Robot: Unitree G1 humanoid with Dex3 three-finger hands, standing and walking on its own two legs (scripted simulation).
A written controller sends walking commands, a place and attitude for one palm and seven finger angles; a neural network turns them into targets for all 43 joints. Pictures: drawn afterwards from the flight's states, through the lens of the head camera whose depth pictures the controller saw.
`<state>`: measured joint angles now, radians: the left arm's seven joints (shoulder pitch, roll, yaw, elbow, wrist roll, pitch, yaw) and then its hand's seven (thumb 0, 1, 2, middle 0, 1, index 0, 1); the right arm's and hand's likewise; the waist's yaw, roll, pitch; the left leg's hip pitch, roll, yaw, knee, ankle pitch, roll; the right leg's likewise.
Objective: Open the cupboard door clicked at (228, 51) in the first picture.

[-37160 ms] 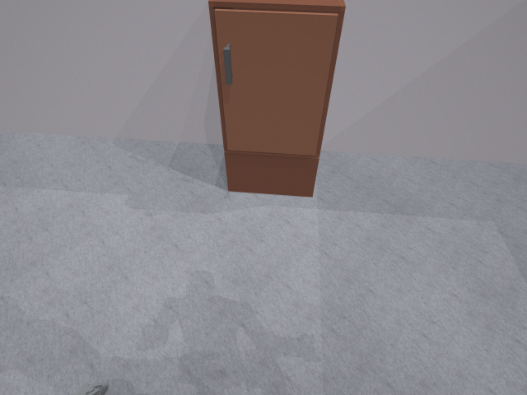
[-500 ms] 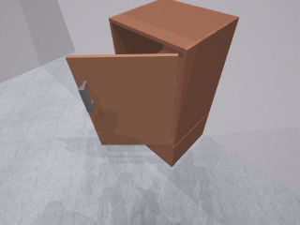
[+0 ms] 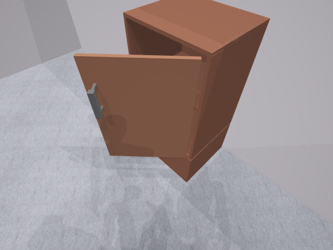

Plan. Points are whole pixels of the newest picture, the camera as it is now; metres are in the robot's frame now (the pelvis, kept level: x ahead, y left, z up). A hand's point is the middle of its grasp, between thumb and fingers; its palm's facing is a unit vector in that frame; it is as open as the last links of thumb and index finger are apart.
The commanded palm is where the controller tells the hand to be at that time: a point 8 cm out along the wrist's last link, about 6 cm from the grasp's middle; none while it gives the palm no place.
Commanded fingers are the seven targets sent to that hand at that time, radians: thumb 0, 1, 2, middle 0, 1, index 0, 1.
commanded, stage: shuffle to correct the standing spot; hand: left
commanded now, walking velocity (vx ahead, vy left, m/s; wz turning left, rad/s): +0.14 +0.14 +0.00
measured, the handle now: (96, 101) +0.61 +0.31 -0.04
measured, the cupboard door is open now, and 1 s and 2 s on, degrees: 43 43 43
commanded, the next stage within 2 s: come to a stop and stand still in 0.22 s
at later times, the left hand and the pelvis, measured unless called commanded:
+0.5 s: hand out of the picture +0.14 +0.21 -0.16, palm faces +0.04 -0.97 -0.23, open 7.4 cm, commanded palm none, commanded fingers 0.00 0.90 0.90 -0.20 -0.30 -0.20 -0.30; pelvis +0.07 +0.03 +0.00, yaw +2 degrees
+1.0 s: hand out of the picture +0.08 +0.24 -0.18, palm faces +0.10 -0.98 -0.19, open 7.3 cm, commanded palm none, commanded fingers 0.00 0.90 0.90 -0.20 -0.30 -0.20 -0.30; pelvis +0.06 +0.05 +0.00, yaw +3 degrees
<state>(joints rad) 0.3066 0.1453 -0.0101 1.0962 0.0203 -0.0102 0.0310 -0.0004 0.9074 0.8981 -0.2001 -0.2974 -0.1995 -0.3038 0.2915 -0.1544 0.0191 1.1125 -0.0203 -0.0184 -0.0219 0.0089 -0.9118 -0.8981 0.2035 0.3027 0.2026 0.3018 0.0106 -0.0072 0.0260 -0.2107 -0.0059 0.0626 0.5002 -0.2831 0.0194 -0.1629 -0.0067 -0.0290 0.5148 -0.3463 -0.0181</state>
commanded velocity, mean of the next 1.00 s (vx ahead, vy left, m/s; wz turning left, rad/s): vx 0.02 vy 0.03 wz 0.00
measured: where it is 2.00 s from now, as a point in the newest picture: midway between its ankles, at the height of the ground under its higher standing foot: outside the picture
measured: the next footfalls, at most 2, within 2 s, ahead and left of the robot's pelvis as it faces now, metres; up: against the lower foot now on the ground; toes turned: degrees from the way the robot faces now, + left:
right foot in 0.54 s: +0.11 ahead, -0.07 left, +0.00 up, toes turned +2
left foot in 0.86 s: +0.09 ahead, +0.16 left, +0.00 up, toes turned +4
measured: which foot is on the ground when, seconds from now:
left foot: down 0.00-0.56, up 0.58-0.84, down 0.86-1.00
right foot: down 0.00-0.20, up 0.22-0.52, down 0.54-1.00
